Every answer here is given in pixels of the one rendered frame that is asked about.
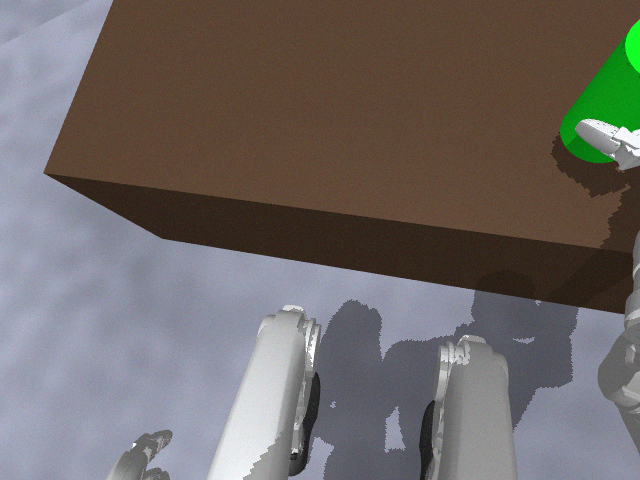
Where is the left robot foot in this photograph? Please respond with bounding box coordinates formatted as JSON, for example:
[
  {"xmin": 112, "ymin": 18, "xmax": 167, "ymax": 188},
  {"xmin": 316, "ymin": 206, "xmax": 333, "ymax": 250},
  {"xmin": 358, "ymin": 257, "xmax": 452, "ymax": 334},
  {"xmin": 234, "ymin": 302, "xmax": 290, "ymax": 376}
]
[{"xmin": 288, "ymin": 372, "xmax": 320, "ymax": 476}]

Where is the right robot arm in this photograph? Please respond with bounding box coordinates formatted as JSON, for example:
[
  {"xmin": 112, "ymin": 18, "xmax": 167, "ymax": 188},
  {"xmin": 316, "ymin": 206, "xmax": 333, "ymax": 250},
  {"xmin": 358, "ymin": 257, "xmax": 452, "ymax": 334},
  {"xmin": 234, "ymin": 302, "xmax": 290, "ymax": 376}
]
[{"xmin": 598, "ymin": 231, "xmax": 640, "ymax": 455}]

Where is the can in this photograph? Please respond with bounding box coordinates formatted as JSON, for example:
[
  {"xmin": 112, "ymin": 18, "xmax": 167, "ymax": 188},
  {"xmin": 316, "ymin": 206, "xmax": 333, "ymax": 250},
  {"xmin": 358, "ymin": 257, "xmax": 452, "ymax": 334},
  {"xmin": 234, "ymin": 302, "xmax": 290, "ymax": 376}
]
[{"xmin": 560, "ymin": 20, "xmax": 640, "ymax": 163}]

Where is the right robot hand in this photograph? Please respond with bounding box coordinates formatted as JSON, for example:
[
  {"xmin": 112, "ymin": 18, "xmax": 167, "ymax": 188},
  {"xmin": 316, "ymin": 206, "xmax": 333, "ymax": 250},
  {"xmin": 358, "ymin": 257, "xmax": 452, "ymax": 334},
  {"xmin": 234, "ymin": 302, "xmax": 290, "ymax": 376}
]
[{"xmin": 575, "ymin": 119, "xmax": 640, "ymax": 170}]

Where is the left robot hand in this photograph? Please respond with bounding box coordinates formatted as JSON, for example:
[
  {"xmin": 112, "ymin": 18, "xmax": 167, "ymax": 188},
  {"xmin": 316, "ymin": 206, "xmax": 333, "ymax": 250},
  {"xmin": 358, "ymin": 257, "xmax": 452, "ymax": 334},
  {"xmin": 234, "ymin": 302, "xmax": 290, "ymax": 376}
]
[{"xmin": 106, "ymin": 430, "xmax": 172, "ymax": 480}]

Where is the right robot foot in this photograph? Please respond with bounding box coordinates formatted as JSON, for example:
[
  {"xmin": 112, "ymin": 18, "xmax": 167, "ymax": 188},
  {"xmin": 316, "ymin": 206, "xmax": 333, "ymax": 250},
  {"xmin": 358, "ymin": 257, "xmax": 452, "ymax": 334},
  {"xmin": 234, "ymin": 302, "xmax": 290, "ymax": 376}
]
[{"xmin": 419, "ymin": 400, "xmax": 435, "ymax": 480}]

